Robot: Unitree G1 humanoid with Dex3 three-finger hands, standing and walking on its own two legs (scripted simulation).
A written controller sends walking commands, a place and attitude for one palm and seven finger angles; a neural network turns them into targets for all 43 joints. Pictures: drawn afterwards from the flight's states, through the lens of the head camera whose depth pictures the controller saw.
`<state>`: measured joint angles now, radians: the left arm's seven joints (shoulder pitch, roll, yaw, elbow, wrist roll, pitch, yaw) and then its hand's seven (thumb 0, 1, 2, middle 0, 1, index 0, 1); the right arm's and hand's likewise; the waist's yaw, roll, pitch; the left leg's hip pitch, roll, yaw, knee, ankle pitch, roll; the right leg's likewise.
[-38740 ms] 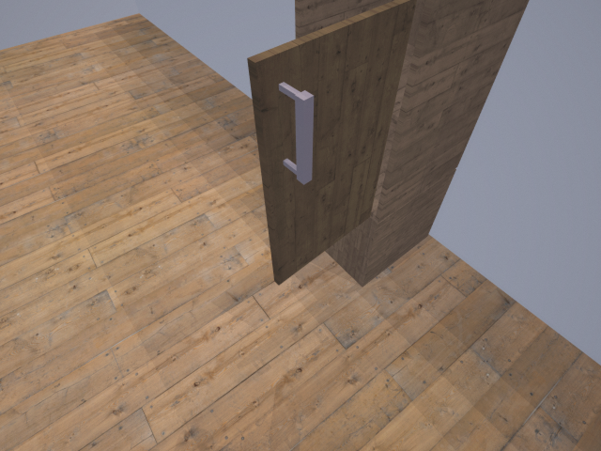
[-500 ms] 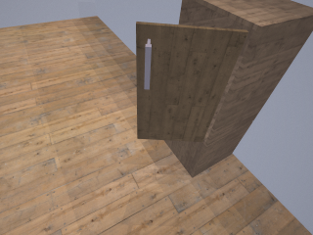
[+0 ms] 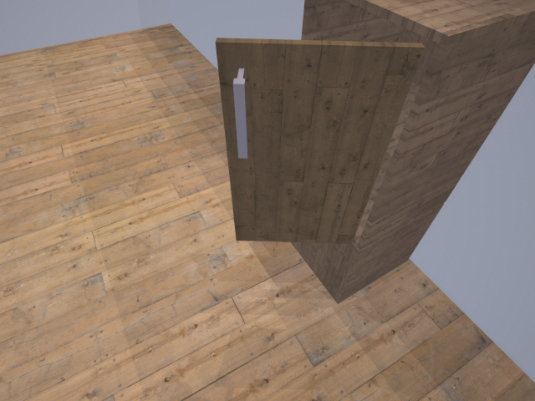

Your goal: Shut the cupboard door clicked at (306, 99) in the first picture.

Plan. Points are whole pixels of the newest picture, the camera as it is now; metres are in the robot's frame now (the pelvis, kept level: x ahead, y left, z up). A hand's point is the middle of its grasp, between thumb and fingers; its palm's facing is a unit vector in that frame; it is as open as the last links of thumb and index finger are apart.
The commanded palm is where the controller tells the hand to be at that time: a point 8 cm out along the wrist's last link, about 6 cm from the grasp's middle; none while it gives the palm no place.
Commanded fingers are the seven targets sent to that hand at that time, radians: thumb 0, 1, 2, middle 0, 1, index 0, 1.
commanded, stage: look again from close up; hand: left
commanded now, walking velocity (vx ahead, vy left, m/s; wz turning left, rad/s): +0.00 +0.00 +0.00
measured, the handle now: (242, 115) +0.59 +0.09 +0.12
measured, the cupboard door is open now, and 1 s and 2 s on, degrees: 58 58 58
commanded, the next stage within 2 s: shuffle to correct the standing spot in 0.20 s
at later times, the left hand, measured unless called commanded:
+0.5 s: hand out of the picture +0.06 +0.15 -0.18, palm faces +0.03 -0.98 -0.18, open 7.3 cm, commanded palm none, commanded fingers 0.00 0.90 0.90 -0.20 -0.30 -0.20 -0.30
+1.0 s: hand out of the picture +0.10 +0.12 -0.20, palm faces +0.04 -0.99 -0.11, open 7.4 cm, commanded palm none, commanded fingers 0.00 0.90 0.90 -0.20 -0.30 -0.20 -0.30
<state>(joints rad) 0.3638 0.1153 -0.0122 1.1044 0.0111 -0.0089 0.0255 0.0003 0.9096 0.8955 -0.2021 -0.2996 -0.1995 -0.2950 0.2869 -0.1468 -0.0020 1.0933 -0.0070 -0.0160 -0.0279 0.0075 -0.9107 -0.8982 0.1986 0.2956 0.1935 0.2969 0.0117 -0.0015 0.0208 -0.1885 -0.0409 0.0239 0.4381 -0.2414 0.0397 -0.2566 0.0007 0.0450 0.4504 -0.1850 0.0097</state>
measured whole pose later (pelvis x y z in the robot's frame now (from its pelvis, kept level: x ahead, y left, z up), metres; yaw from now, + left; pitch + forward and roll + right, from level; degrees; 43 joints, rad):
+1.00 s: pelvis +0.15 -0.04 -0.01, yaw -1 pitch +1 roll -1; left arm 0.37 0.16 0.05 1.06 0.03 0.04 0.00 0.00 0.91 0.90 -0.20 -0.30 -0.20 -0.30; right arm 0.19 -0.13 -0.02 0.99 -0.03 -0.05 -0.05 0.01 -0.92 -0.90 0.20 0.30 0.19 0.30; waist 0.01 -0.08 0.06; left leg -0.30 0.05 0.12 0.63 -0.34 0.03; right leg -0.40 0.04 -0.01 1.14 -0.46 -0.03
